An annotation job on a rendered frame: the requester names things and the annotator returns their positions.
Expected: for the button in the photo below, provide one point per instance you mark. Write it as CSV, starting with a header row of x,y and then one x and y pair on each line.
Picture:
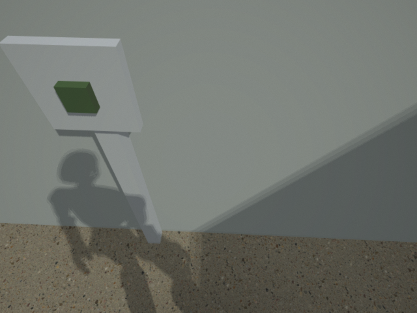
x,y
77,97

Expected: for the panel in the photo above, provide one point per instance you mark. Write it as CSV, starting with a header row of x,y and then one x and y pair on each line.
x,y
43,61

